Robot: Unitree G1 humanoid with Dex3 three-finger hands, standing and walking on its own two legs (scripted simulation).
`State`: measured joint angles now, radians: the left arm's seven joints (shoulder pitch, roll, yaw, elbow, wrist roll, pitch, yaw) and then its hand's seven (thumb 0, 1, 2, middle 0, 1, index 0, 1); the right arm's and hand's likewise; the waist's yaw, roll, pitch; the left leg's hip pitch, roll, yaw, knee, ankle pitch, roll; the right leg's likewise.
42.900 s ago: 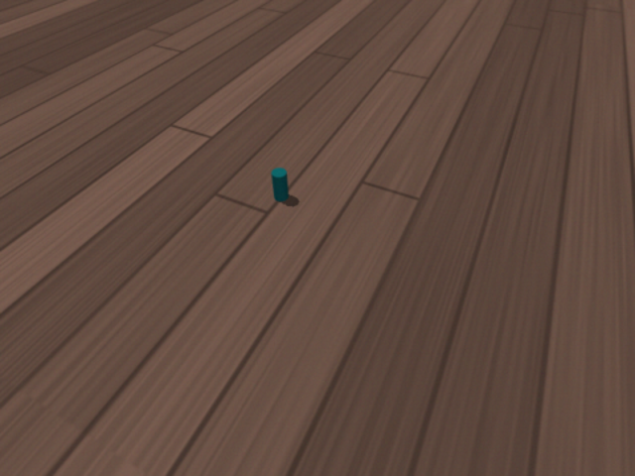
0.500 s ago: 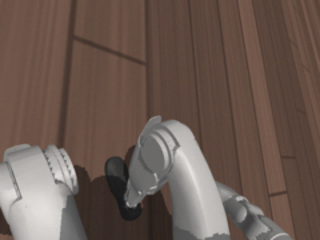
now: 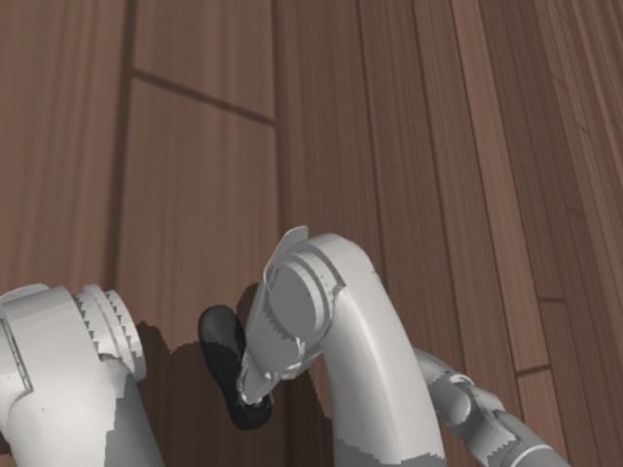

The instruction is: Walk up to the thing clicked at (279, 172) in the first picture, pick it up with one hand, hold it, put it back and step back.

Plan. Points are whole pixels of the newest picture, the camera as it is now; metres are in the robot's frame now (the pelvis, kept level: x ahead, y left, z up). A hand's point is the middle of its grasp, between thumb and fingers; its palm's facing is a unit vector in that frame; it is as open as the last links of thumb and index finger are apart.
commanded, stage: close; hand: left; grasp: from the side
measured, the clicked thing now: out of the picture +0.47 +0.36 -0.21
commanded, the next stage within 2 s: settle in 0.40 s
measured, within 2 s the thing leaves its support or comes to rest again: leaves its support in 0.88 s
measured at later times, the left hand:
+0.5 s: hand out of the picture +0.44 +0.36 -0.18, palm faces +0.60 -0.80 -0.03, open 10.0 cm
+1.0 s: hand out of the picture +0.43 +0.38 -0.15, palm faces +0.57 -0.82 -0.03, open 10.5 cm
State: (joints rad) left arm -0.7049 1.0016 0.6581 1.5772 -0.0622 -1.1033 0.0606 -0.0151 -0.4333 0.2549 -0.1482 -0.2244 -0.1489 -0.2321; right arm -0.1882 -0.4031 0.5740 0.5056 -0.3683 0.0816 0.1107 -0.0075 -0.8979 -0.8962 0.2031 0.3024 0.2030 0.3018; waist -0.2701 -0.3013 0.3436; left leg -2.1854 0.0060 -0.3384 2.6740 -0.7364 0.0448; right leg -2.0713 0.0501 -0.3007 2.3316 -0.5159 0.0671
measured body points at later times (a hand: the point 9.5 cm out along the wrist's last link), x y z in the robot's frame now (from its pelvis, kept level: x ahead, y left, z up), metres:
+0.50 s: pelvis +0.00 +0.00 +0.00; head +0.25 +0.19 +0.32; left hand +0.41 +0.40 -0.17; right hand +0.16 -0.25 -0.02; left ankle +0.08 +0.11 -0.25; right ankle +0.17 -0.11 -0.25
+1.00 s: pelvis +0.01 -0.01 +0.01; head +0.24 +0.20 +0.33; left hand +0.40 +0.42 -0.15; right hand +0.17 -0.26 -0.02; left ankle +0.08 +0.11 -0.25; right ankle +0.17 -0.11 -0.25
